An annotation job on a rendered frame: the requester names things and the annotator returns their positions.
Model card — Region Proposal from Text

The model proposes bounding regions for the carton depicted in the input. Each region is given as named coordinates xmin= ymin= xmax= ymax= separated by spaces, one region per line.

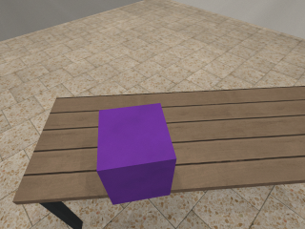
xmin=96 ymin=103 xmax=176 ymax=205

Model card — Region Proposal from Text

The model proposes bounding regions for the table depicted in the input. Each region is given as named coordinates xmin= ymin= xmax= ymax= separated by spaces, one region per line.
xmin=12 ymin=86 xmax=305 ymax=229

